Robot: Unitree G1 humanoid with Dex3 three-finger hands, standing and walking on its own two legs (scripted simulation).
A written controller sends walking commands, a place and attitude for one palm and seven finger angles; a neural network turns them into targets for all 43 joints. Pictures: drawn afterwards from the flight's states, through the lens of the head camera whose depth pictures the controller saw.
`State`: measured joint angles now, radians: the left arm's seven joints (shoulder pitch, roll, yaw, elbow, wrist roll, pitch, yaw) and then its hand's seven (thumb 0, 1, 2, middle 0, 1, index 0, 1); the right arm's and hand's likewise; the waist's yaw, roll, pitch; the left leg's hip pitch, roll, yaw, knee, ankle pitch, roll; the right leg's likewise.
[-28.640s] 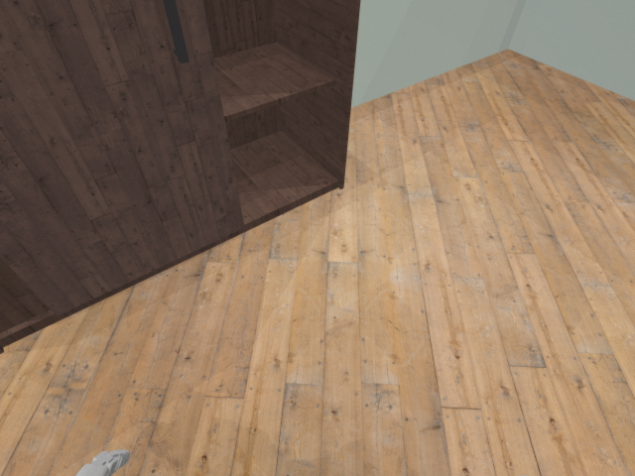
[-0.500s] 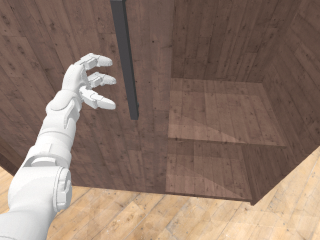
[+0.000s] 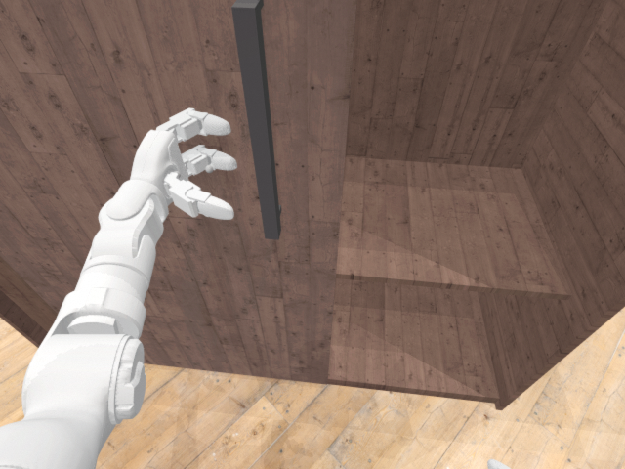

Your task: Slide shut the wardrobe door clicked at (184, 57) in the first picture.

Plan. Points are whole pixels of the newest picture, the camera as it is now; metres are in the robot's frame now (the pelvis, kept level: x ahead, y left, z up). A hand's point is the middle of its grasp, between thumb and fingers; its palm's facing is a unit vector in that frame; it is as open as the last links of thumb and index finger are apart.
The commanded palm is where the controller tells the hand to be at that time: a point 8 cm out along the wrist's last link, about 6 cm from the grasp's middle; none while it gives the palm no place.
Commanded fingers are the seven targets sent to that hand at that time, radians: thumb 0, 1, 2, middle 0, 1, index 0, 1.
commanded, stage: move the hooked fingers beside the handle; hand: left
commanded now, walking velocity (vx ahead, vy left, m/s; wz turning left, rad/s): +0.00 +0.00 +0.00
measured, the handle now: (266, 139) +0.47 +0.06 +0.20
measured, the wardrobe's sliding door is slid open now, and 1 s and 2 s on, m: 0.52 0.52 0.52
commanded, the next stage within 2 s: none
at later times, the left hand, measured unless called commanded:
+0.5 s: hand (213, 169) +0.44 +0.12 +0.17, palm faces -0.14 -0.99 -0.04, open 13.0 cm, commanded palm +0.46 +0.19 +0.20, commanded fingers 0.00 -0.50 0.30 -0.30 -1.20 -0.30 -1.20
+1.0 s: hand (211, 169) +0.44 +0.13 +0.17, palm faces -0.15 -0.99 -0.04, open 13.0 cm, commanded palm +0.47 +0.20 +0.21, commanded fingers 0.00 -0.50 0.30 -0.30 -1.20 -0.30 -1.20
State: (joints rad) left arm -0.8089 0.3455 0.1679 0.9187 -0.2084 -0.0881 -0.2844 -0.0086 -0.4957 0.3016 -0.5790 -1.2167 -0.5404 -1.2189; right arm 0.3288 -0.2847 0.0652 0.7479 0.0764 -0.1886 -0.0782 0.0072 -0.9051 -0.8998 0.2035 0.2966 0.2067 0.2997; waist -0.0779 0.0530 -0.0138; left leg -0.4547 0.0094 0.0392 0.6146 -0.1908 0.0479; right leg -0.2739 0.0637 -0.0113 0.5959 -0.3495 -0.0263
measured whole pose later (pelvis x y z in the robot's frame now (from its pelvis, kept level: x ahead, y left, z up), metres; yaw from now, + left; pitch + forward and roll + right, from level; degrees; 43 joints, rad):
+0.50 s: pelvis +0.01 -0.01 +0.01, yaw +0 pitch -1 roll -1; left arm -0.74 0.33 0.16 0.83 -0.22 -0.07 -0.24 -0.01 -0.50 0.30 -0.53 -1.22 -0.49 -1.22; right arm 0.31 -0.29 0.06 0.76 0.07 -0.22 -0.09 0.01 -0.90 -0.90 0.20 0.30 0.21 0.30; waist -0.06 0.06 0.02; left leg -0.36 0.00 0.04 0.54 -0.17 0.04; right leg -0.19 0.06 -0.01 0.53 -0.34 -0.04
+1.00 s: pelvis +0.03 -0.03 +0.01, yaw +0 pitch -1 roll +0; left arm -0.65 0.36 0.18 0.75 -0.25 -0.05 -0.33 -0.01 -0.50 0.30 -0.49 -1.24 -0.49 -1.23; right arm 0.26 -0.30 0.06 0.76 0.09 -0.22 -0.09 0.01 -0.91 -0.90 0.20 0.30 0.21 0.30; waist -0.04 0.06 0.03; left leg -0.30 0.01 0.03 0.50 -0.19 0.01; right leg -0.12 0.07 -0.01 0.48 -0.34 -0.07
